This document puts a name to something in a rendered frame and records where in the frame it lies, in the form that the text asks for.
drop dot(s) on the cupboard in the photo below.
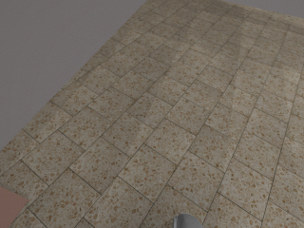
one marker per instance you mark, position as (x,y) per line
(11,205)

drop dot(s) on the robot right thigh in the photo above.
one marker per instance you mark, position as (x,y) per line
(186,221)

